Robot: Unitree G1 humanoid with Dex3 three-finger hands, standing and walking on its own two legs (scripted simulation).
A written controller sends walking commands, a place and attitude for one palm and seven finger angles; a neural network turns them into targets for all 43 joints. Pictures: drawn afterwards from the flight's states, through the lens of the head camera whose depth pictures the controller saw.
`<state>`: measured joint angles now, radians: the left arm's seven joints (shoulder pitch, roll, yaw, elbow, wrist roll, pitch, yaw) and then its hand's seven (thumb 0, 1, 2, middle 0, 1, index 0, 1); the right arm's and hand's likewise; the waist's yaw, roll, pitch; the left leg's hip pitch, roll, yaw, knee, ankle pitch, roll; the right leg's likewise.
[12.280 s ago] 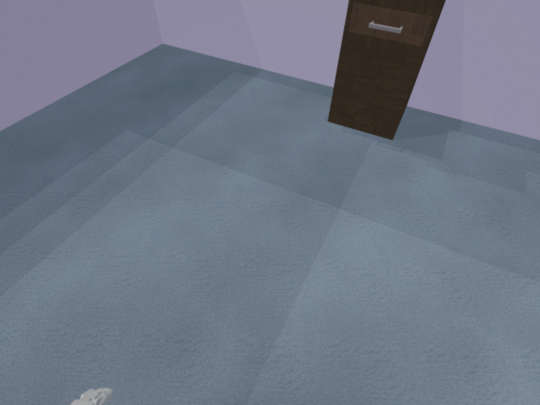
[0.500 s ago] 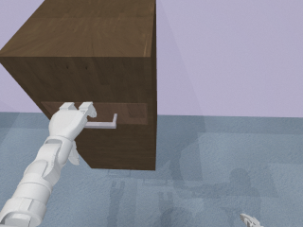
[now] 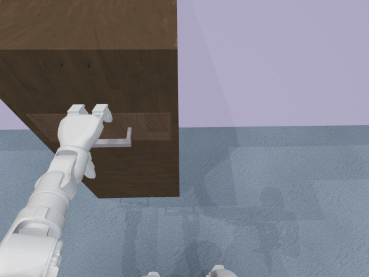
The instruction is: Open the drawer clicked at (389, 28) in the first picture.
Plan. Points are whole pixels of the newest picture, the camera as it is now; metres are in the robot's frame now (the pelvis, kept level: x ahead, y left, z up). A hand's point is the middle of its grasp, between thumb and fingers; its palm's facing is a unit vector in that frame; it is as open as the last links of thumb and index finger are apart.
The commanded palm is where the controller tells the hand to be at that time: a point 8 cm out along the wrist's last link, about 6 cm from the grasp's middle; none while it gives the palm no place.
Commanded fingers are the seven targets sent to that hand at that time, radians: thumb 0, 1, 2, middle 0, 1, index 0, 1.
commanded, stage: move the hooked fingers above the handle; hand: left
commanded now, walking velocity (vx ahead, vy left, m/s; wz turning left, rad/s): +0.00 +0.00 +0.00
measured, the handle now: (103, 137) +0.49 +0.24 -0.09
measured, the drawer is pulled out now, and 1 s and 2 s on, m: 0.00 0.00 0.00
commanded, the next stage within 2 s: none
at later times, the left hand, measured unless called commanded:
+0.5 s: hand (102, 139) +0.45 +0.22 -0.03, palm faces +0.05 -0.03 -1.00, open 13.6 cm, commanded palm +0.43 +0.24 +0.02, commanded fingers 0.00 -0.50 0.30 -0.30 -1.20 -0.30 -1.20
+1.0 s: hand (97, 144) +0.44 +0.24 -0.05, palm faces -0.06 -0.04 -1.00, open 13.9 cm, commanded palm +0.44 +0.23 +0.02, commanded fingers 0.00 -0.50 0.30 -0.30 -1.20 -0.30 -1.20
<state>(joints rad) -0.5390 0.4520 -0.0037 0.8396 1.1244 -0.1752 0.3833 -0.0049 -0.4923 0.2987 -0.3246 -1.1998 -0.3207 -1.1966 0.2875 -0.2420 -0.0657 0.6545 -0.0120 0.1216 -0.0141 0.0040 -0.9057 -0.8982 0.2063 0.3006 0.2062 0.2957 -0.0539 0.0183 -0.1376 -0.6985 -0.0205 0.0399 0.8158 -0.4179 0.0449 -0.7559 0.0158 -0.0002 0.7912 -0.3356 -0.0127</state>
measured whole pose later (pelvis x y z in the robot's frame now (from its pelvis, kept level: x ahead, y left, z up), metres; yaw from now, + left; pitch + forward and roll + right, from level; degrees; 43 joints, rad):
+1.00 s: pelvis -0.03 +0.00 -0.04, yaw +1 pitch +25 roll -2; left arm -0.77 0.55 0.00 1.05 1.13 -0.20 0.39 -0.01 -0.49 0.30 -0.33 -1.21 -0.32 -1.20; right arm 0.35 -0.28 -0.05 0.69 -0.03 0.09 -0.03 0.00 -0.91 -0.90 0.21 0.30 0.21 0.30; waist -0.12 0.03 -0.17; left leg -1.04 -0.01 0.01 1.07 -0.47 0.05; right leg -1.07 0.02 -0.04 1.00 -0.37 -0.01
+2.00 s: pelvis -0.03 +0.00 -0.03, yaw +1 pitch +23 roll -2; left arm -0.82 0.54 -0.04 1.15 1.13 -0.14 0.41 0.00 -0.49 0.30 -0.39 -1.21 -0.41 -1.21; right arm 0.33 -0.26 -0.02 0.68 -0.02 0.09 -0.03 0.00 -0.90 -0.90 0.21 0.30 0.21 0.30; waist -0.15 0.03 -0.15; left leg -0.96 -0.02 0.00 0.99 -0.43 0.04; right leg -0.99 0.02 -0.04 0.92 -0.34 -0.01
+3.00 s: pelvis -0.09 -0.01 -0.08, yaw +2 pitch +27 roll -2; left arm -1.04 0.61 -0.08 1.24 1.12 -0.07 0.40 0.00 -0.49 0.30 -0.33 -1.20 -0.31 -1.30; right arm 0.33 -0.28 0.04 0.65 0.00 0.02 -0.06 0.00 -0.90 -0.90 0.21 0.30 0.21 0.30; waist -0.20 0.02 -0.17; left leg -1.27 -0.02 0.00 1.24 -0.45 0.04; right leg -1.29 0.01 -0.05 1.17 -0.35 -0.03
